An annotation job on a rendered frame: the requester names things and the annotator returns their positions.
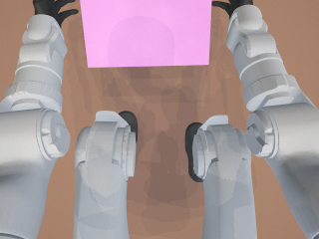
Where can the right robot hand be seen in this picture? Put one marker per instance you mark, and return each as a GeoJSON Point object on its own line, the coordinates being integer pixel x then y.
{"type": "Point", "coordinates": [229, 8]}

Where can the right robot upper arm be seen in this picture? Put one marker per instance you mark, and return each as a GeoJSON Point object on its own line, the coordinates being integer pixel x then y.
{"type": "Point", "coordinates": [287, 137]}

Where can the robot right foot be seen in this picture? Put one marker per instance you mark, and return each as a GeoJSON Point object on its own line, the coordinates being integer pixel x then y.
{"type": "Point", "coordinates": [191, 130]}

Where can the right robot forearm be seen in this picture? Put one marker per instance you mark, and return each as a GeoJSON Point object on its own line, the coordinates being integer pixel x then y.
{"type": "Point", "coordinates": [258, 62]}

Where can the robot left shin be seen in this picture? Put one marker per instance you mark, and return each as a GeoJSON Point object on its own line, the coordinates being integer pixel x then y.
{"type": "Point", "coordinates": [82, 139]}

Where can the left robot forearm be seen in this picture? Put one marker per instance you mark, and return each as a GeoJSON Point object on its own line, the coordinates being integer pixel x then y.
{"type": "Point", "coordinates": [40, 68]}

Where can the left robot upper arm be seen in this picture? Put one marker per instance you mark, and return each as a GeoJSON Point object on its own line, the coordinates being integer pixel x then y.
{"type": "Point", "coordinates": [31, 141]}

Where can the left robot hand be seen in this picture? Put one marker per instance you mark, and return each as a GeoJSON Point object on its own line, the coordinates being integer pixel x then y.
{"type": "Point", "coordinates": [52, 8]}

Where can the carton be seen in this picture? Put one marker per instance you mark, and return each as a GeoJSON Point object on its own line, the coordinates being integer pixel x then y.
{"type": "Point", "coordinates": [146, 33]}

